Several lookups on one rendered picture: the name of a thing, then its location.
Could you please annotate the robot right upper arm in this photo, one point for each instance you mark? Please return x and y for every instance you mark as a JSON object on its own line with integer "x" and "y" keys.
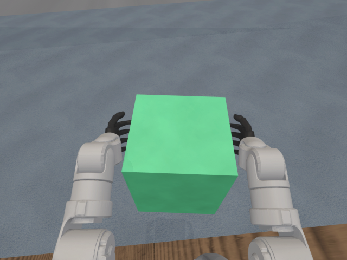
{"x": 278, "y": 248}

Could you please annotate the robot left upper arm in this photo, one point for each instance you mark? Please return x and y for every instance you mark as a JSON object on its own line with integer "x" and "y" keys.
{"x": 86, "y": 244}

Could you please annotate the left robot hand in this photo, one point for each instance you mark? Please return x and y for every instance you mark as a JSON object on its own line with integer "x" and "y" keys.
{"x": 113, "y": 127}

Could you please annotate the robot left forearm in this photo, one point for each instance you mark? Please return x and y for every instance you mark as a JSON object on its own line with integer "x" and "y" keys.
{"x": 92, "y": 183}

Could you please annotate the right robot hand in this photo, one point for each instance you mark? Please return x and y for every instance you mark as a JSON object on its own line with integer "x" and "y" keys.
{"x": 245, "y": 130}

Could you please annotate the carton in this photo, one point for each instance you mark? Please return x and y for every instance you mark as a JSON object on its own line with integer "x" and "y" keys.
{"x": 179, "y": 155}

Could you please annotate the robot right forearm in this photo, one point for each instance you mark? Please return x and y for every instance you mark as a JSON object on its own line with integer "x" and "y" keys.
{"x": 272, "y": 207}

